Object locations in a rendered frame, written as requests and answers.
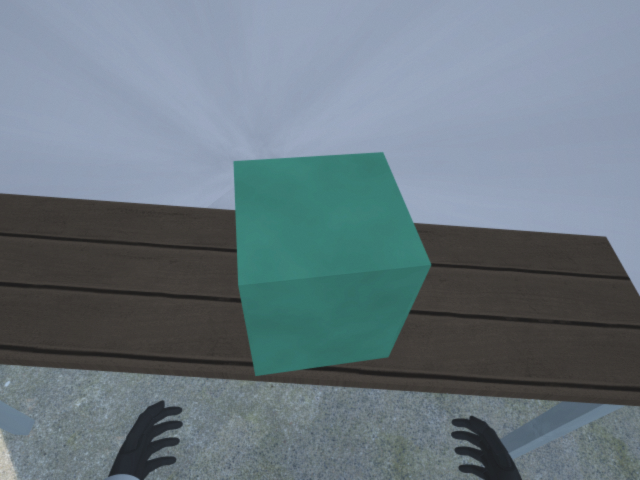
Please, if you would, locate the robot right hand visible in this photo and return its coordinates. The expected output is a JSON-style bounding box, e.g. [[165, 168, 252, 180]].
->
[[451, 416, 522, 480]]

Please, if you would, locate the carton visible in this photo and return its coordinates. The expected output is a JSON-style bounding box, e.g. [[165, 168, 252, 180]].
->
[[233, 152, 431, 376]]

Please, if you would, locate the robot left hand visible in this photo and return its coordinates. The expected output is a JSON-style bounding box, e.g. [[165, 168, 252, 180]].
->
[[108, 400, 183, 480]]

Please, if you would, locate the table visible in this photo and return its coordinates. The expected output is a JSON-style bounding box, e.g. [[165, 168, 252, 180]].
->
[[0, 193, 640, 460]]

